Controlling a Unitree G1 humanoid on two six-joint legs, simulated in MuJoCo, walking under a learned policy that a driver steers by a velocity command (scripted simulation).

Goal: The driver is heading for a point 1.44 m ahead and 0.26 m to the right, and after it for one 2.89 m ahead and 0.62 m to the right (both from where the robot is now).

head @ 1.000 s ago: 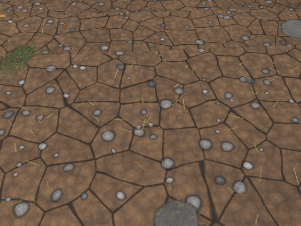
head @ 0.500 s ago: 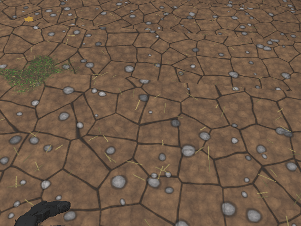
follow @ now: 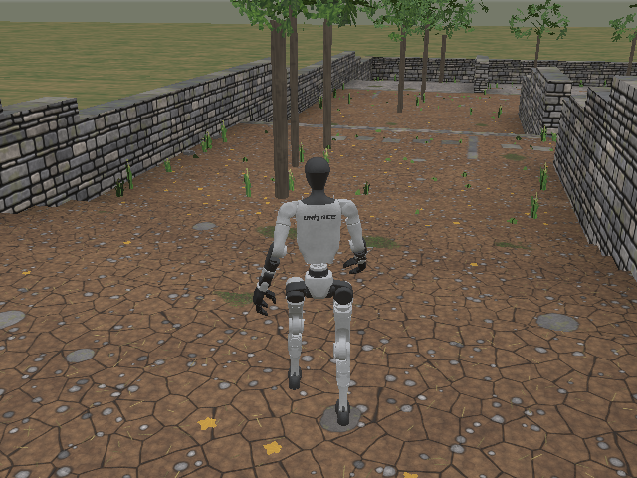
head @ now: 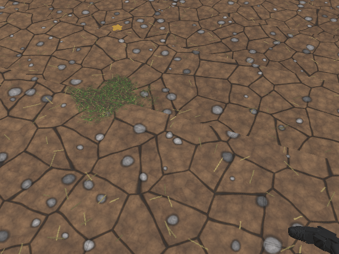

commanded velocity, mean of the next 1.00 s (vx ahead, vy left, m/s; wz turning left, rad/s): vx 0.50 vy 0.00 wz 0.01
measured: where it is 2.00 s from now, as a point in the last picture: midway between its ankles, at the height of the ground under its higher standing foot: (204, 120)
